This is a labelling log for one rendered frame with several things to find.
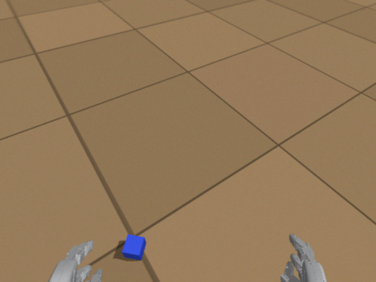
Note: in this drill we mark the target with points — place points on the left robot hand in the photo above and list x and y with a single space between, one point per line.
67 270

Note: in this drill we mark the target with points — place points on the right robot hand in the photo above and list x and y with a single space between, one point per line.
309 270

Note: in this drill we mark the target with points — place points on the cube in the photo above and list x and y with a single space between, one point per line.
134 247

